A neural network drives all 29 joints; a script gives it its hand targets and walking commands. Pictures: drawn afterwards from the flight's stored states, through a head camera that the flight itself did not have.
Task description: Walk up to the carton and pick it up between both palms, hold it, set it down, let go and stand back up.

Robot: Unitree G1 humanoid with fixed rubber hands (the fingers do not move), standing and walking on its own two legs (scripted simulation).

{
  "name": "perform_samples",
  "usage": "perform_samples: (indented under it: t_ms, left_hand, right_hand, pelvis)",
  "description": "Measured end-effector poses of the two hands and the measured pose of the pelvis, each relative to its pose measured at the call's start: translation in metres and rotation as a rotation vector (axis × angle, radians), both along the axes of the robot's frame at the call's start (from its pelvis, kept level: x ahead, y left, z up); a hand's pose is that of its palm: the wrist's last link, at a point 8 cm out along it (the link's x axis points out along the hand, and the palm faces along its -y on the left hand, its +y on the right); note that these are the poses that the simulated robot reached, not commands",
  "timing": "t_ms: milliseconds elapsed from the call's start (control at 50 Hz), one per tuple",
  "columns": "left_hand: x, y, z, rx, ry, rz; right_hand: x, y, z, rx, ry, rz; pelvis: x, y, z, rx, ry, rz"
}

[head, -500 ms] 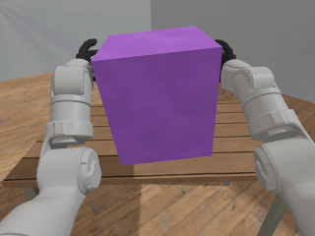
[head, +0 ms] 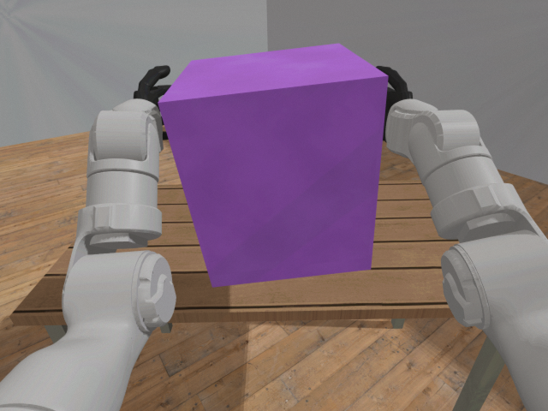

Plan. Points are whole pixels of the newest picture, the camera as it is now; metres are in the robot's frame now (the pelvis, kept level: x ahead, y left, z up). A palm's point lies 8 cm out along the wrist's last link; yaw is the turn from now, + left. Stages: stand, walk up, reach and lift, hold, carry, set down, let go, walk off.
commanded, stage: hold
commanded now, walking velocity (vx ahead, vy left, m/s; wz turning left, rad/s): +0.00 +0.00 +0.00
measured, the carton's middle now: (277, 161) +0.39 +0.01 +0.28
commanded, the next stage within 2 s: none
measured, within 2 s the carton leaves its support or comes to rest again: neither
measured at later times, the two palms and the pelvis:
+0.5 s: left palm (150, 121) +0.37 +0.18 +0.35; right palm (394, 121) +0.36 -0.15 +0.34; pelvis +0.00 +0.00 +0.00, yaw +0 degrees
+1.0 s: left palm (152, 116) +0.36 +0.17 +0.36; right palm (397, 123) +0.36 -0.15 +0.34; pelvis +0.00 +0.00 +0.00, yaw +0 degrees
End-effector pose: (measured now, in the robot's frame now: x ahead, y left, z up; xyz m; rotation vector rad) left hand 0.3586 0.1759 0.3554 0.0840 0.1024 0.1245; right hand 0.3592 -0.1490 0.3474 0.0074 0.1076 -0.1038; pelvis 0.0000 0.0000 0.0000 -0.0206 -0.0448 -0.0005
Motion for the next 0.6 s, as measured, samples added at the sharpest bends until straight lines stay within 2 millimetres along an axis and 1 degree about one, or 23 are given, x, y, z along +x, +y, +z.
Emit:
perform_samples:
  t_ms: [120,360,600]
  left_hand:
    - [0.0014,0.0003,0.002,-0.015,0.007,-0.007]
    - [0.0054,0.0047,-0.0004,-0.01,0.009,-0.004]
    - [0.0084,-0.0035,-0.0071,-0.008,0.016,-0.011]
  right_hand:
    - [-0.002,0.0005,0.0016,-0.013,0.008,-0.008]
    - [0.0033,0.0049,-0.0002,-0.014,0.015,-0.005]
    - [0.0037,-0.0032,-0.006,-0.006,0.026,-0.015]
  pelvis:
    - [-0.0008,-0.0005,-0.0003,0.001,0.004,-0.002]
    - [0.0,0.0002,0.0001,0.0,0.006,0.006]
    - [0.0,0.0019,-0.0002,0.0,0.008,-0.003]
